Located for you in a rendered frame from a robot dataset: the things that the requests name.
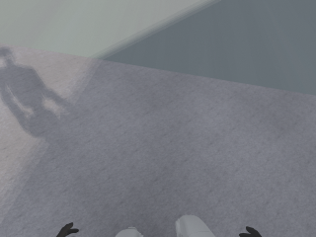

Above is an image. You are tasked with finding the right robot hand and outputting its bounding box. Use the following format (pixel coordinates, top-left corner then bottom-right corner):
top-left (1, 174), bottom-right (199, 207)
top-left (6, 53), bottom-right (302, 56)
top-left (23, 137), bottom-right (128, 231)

top-left (239, 226), bottom-right (262, 237)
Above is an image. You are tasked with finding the left robot hand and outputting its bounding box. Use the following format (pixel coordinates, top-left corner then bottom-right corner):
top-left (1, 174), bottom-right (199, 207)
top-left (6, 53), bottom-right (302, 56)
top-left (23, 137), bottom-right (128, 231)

top-left (56, 222), bottom-right (79, 237)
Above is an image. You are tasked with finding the right robot thigh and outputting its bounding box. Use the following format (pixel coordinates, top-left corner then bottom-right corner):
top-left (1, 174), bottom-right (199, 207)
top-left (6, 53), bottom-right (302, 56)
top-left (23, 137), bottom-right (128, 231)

top-left (175, 215), bottom-right (215, 237)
